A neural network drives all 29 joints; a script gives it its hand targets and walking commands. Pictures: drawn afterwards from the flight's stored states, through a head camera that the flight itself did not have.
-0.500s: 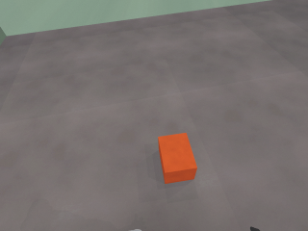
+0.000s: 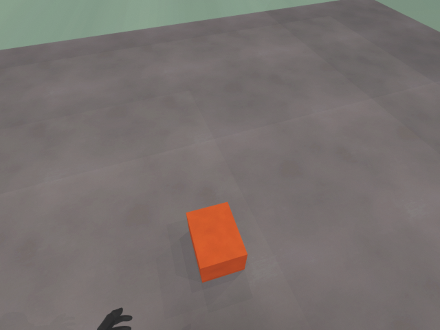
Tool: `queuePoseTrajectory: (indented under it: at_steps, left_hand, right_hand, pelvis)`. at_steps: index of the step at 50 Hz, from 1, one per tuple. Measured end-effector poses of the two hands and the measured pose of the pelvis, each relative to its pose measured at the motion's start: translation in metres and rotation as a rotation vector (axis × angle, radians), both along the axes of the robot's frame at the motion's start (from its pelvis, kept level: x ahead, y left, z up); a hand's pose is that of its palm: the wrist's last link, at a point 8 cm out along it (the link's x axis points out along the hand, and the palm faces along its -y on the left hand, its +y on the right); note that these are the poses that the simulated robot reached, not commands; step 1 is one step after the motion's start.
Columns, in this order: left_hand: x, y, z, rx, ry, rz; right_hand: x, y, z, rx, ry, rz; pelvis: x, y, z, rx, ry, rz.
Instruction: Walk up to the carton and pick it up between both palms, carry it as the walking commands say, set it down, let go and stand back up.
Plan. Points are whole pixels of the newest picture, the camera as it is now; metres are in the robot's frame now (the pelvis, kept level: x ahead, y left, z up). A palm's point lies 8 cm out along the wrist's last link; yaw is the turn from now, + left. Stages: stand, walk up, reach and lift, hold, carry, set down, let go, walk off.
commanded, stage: walk up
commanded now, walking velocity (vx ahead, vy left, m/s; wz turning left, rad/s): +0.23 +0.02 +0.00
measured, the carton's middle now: (215, 241) +0.59 +0.03 -0.67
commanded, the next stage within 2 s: none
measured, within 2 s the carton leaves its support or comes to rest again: neither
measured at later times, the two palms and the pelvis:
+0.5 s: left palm out of the picture +0.03 +0.29 -0.10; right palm (337, 326) +0.16 -0.20 -0.11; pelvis +0.05 +0.04 +0.01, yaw +3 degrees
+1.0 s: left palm (104, 297) +0.22 +0.25 -0.12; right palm out of the picture +0.14 -0.23 -0.10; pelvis +0.10 +0.02 +0.01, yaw +0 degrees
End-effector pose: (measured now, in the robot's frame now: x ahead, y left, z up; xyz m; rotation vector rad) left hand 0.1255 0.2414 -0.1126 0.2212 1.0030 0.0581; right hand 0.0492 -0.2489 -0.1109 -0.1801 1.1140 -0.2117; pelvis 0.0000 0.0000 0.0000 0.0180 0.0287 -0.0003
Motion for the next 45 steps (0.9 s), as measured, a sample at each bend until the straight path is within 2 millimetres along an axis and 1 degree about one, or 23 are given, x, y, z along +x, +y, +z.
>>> queuePoseTrajectory:
  at_steps: [2,4,7,12,15,18,21,23,25,26,28,30,32,35,38,41,45]
  left_hand:
    - [-0.002,-0.010,0.007,0.013,-0.003,0.012]
    - [-0.014,-0.013,0.017,0.033,0.017,0.033]
    - [-0.035,-0.009,0.029,0.068,0.064,0.076]
    - [-0.071,-0.001,0.036,0.110,0.136,0.153]
    - [-0.088,0.005,0.036,0.113,0.172,0.188]
    - [-0.101,0.013,0.032,0.100,0.201,0.213]
    - [-0.106,0.024,0.025,0.080,0.222,0.228]
    - [-0.104,0.034,0.018,0.061,0.224,0.239]
    - [-0.099,0.046,0.008,0.037,0.220,0.246]
    - [-0.096,0.052,0.000,0.023,0.221,0.241]
    - [-0.086,0.059,-0.011,-0.003,0.231,0.215]
    - [-0.069,0.061,-0.015,-0.031,0.225,0.186]
    - [-0.048,0.062,-0.017,-0.053,0.204,0.157]
    - [-0.014,0.061,-0.018,-0.077,0.158,0.121]
    - [0.015,0.057,-0.019,-0.090,0.118,0.092]
    - [0.040,0.051,-0.016,-0.090,0.087,0.068]
    - [0.067,0.038,-0.011,-0.072,0.053,0.043]
  right_hand:
    - [0.005,-0.009,-0.006,0.020,0.019,0.010]
    - [0.013,-0.014,-0.006,0.041,0.022,0.019]
    - [0.029,-0.017,-0.007,0.069,0.018,0.051]
    - [0.049,-0.015,-0.012,0.099,0.043,0.104]
    - [0.059,-0.007,-0.013,0.108,0.052,0.128]
    - [0.073,0.004,-0.011,0.107,0.044,0.148]
    - [0.089,0.019,-0.007,0.094,0.029,0.167]
    - [0.100,0.032,-0.005,0.079,0.021,0.186]
    - [0.109,0.047,-0.003,0.056,0.007,0.202]
    - [0.113,0.053,-0.003,0.040,-0.011,0.203]
    - [0.115,0.063,0.004,0.022,-0.035,0.177]
    - [0.115,0.070,0.015,0.006,-0.050,0.148]
    - [0.114,0.072,0.025,-0.016,-0.059,0.121]
    - [0.111,0.070,0.034,-0.054,-0.062,0.090]
    - [0.105,0.065,0.038,-0.076,-0.056,0.061]
    - [0.098,0.058,0.036,-0.077,-0.042,0.036]
    - [0.090,0.046,0.027,-0.056,-0.015,0.012]
  pelvis:
    - [0.006,-0.008,0.002,0.003,-0.011,0.008]
    - [0.013,-0.013,0.008,0.029,-0.022,0.014]
    - [0.022,-0.018,0.015,0.049,-0.032,0.018]
    - [0.033,-0.017,0.017,0.061,-0.036,0.017]
    - [0.039,-0.011,0.017,0.055,-0.037,0.017]
    - [0.043,-0.001,0.016,0.044,-0.038,0.017]
    - [0.048,0.013,0.014,0.025,-0.030,0.023]
    - [0.050,0.025,0.012,0.008,-0.022,0.040]
    - [0.054,0.039,0.007,-0.018,-0.014,0.054]
    - [0.056,0.046,0.003,-0.041,-0.014,0.052]
    - [0.061,0.054,0.002,-0.039,-0.021,0.035]
    - [0.066,0.059,0.006,-0.053,-0.021,0.027]
    - [0.070,0.063,0.010,-0.067,-0.022,0.022]
    - [0.076,0.066,0.014,-0.080,-0.021,0.017]
    - [0.081,0.065,0.014,-0.084,-0.025,0.015]
    - [0.085,0.060,0.014,-0.079,-0.028,0.015]
    - [0.091,0.047,0.011,-0.057,-0.022,0.017]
